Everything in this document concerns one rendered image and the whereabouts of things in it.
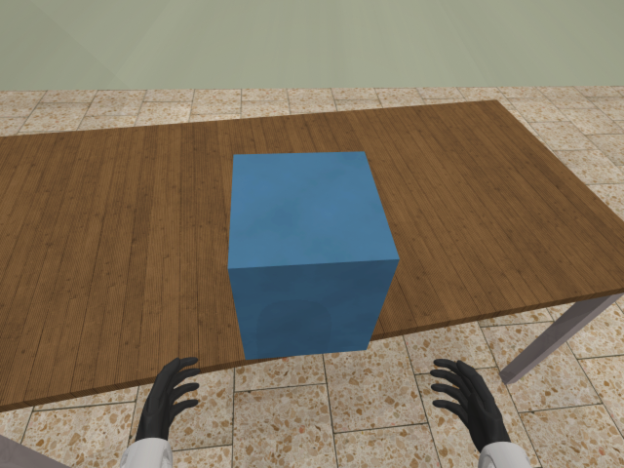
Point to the robot right forearm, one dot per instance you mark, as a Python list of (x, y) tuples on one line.
[(503, 455)]

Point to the right robot hand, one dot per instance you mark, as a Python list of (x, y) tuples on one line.
[(476, 408)]

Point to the carton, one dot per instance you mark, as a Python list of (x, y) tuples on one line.
[(311, 256)]

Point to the table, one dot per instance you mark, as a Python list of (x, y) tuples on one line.
[(114, 242)]

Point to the robot left forearm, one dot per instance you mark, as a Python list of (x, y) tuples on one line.
[(148, 453)]

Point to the left robot hand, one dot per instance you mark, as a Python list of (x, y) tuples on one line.
[(159, 410)]

